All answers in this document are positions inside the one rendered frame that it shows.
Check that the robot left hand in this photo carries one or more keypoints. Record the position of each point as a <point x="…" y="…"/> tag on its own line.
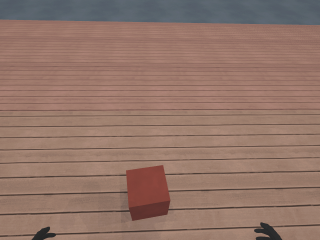
<point x="42" y="234"/>

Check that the carton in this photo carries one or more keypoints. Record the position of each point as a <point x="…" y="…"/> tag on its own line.
<point x="148" y="194"/>

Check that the robot right hand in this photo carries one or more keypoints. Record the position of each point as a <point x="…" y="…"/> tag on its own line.
<point x="268" y="230"/>

